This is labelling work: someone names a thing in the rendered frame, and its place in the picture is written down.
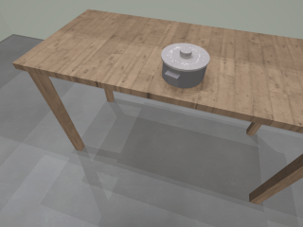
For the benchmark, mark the knob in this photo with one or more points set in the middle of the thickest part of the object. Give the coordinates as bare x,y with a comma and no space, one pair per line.
185,51

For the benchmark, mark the table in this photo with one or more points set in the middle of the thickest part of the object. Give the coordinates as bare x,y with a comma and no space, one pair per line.
250,76

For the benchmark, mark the pot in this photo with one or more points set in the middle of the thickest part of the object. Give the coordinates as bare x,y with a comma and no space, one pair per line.
182,79

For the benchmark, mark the lid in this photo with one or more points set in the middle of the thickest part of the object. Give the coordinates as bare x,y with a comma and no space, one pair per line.
172,58

